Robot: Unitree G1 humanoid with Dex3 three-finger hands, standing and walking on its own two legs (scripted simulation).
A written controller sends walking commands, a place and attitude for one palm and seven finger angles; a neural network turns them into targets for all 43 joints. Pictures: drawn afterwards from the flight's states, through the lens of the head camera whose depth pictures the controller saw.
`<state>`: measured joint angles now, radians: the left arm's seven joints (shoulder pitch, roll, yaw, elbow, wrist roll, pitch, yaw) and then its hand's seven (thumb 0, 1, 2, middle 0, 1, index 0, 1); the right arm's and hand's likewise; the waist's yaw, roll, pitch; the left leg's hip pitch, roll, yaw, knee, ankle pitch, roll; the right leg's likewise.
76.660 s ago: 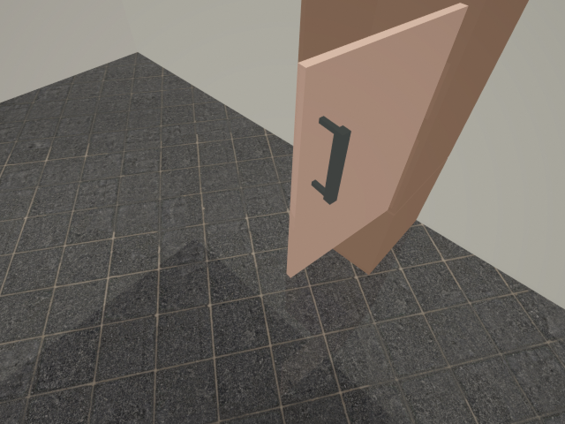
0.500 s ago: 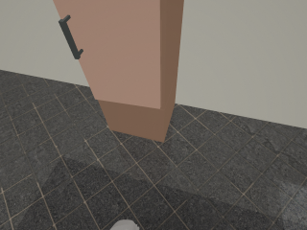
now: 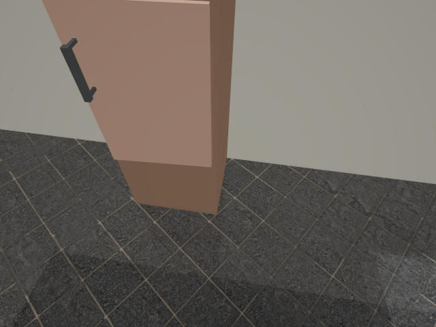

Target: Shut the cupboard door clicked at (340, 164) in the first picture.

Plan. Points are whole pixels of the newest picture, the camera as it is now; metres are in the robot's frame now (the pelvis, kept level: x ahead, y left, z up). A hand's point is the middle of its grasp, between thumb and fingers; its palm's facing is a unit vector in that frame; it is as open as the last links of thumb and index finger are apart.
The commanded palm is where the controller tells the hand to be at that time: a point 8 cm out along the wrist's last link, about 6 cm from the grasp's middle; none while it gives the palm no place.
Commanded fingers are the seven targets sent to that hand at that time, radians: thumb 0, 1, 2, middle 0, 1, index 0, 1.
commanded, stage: take the last steps up to it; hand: left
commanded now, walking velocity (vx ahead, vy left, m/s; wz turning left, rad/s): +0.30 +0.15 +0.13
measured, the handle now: (81, 71) +0.72 +0.42 +0.07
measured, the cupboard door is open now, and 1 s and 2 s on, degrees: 4 4 4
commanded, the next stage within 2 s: come to a stop and stand still in 0.58 s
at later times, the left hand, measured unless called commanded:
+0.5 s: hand out of the picture +0.11 +0.28 -0.19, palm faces +0.13 -0.97 -0.19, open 7.4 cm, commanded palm none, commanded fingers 0.00 0.90 0.90 -0.20 -0.30 -0.20 -0.30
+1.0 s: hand (87, 254) +0.29 +0.34 -0.17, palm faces +0.08 -0.97 -0.23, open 7.3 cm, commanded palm none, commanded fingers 0.00 0.90 0.90 -0.20 -0.30 -0.20 -0.30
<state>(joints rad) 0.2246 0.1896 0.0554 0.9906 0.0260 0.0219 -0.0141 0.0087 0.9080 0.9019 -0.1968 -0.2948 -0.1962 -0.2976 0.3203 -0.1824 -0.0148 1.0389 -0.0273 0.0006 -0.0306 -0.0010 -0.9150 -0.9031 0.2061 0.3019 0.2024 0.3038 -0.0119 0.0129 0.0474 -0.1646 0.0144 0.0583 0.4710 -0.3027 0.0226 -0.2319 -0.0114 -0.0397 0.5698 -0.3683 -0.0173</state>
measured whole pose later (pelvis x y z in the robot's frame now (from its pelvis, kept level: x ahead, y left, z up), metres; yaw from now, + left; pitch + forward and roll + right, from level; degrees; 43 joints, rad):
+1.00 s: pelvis +0.26 +0.15 +0.00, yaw +2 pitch +0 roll +2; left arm 0.21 0.16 0.05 1.01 0.03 0.02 0.03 0.00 0.92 0.90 -0.20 -0.30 -0.20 -0.30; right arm 0.17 -0.20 -0.05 1.02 0.00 0.05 -0.02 0.01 -0.92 -0.90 0.20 0.30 0.20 0.30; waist 0.00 -0.01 0.12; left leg -0.37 0.00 0.03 0.82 -0.46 -0.05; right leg -0.22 -0.06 -0.09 0.47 -0.25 -0.03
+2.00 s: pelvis +0.23 +0.16 +0.00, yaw +2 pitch +0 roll +0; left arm 0.32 0.09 0.02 1.12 0.01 0.00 0.03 0.01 0.91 0.90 -0.20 -0.30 -0.20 -0.30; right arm 0.30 -0.15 -0.02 1.12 -0.01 0.00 -0.02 0.00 -0.91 -0.90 0.20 0.30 0.20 0.30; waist 0.01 0.02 0.04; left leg -0.22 0.02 0.04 0.49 -0.24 0.00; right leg -0.13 -0.02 -0.05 0.48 -0.34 0.01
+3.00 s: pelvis +0.22 +0.17 +0.00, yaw +0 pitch -1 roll +1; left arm 0.29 0.15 -0.03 1.09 0.01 0.00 0.03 0.01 0.91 0.90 -0.20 -0.30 -0.20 -0.30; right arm 0.27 -0.17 0.01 1.09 -0.01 -0.02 -0.02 0.00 -0.91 -0.90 0.20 0.30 0.20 0.30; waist 0.00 0.00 0.05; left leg -0.21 0.00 0.09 0.47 -0.24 0.02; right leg -0.16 -0.04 0.00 0.49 -0.32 0.03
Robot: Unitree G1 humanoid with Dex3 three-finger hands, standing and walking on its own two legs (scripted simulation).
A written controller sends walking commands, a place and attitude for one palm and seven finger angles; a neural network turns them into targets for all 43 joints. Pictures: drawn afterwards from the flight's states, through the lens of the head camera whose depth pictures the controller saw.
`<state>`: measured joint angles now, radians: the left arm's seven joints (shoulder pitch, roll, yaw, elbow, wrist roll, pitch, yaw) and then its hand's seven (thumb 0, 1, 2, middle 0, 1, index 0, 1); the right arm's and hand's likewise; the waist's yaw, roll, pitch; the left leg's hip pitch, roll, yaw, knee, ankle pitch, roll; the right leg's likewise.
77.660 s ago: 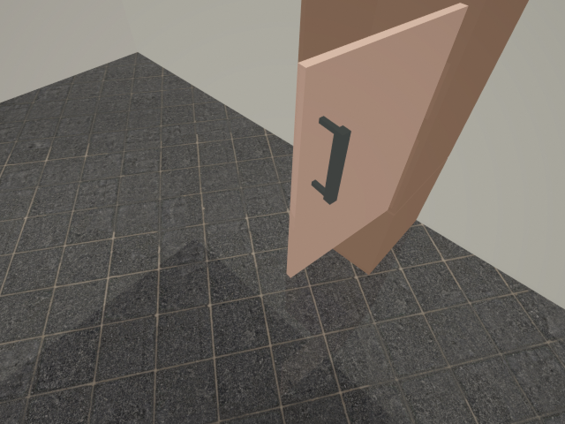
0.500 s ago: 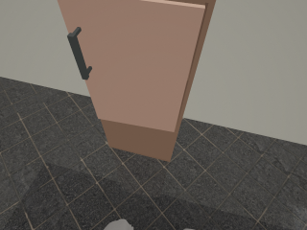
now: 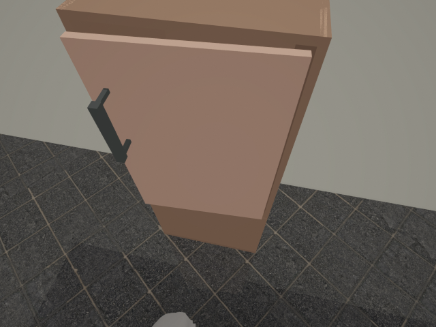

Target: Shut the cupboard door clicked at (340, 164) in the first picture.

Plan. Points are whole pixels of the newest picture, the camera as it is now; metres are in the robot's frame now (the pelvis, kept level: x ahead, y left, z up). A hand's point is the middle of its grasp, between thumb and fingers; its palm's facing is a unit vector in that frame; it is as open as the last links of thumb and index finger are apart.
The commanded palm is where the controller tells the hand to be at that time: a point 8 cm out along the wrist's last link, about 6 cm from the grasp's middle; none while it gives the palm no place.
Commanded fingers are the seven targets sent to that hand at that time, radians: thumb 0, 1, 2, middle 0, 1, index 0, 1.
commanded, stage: come to a stop and stand still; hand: left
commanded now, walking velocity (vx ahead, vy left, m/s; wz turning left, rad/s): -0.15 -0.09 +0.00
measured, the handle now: (113, 128) +0.47 +0.25 +0.06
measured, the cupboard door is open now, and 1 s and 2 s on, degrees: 4 4 4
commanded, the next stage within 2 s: look again from close up in 1.30 s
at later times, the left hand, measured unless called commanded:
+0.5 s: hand out of the picture +0.02 +0.24 -0.18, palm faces -0.03 -0.98 -0.17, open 7.4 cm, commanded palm none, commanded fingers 0.00 0.90 0.90 -0.20 -0.30 -0.20 -0.30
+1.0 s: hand out of the picture -0.06 +0.16 -0.18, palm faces +0.08 -0.99 -0.15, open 7.4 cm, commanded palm none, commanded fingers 0.00 0.90 0.90 -0.20 -0.30 -0.20 -0.30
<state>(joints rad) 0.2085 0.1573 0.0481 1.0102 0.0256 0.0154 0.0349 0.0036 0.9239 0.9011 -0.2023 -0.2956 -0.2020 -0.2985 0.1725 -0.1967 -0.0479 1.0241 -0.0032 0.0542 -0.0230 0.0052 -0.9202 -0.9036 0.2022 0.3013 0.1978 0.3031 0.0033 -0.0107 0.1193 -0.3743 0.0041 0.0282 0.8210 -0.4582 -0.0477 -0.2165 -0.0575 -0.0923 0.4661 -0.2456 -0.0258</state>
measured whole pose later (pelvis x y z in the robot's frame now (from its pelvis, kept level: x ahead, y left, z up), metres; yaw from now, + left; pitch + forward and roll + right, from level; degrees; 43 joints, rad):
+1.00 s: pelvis -0.03 +0.01 -0.01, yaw +0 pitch +0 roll +0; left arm 0.32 0.09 0.02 1.12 0.01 0.00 0.03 0.01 0.91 0.90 -0.20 -0.30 -0.20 -0.30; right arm 0.30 -0.15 -0.02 1.12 -0.01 0.00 -0.02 0.00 -0.91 -0.90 0.20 0.30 0.20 0.30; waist 0.01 0.02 0.04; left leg -0.22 0.02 0.04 0.49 -0.24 0.00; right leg -0.13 -0.02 -0.05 0.48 -0.34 0.01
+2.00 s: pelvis -0.05 +0.02 -0.01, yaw -3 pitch -1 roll +1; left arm 0.29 0.15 -0.03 1.09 0.01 0.00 0.03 0.01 0.91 0.90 -0.20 -0.30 -0.20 -0.30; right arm 0.27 -0.17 0.01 1.09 -0.01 -0.02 -0.02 0.00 -0.91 -0.90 0.20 0.30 0.20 0.30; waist 0.00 0.00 0.05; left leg -0.21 0.00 0.09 0.47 -0.24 0.02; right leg -0.16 -0.04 0.00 0.49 -0.32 0.03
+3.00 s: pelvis +0.00 +0.03 +0.00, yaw -3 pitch -1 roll +1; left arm 0.22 0.18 -0.01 1.08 0.01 -0.01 0.03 0.00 0.93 0.90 -0.20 -0.30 -0.20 -0.30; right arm 0.27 -0.14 0.02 1.14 -0.01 -0.02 -0.03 0.00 -0.91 -0.90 0.20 0.30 0.20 0.30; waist 0.00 -0.01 0.03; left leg -0.10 -0.01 0.11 0.38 -0.26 0.03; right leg -0.16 0.01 -0.11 0.42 -0.24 -0.06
